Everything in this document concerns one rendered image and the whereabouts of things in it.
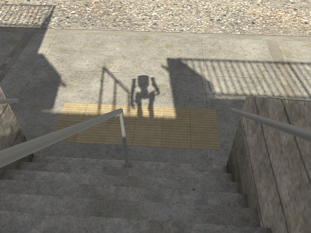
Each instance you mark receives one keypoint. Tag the stairs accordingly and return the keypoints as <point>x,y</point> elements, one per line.
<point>56,194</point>

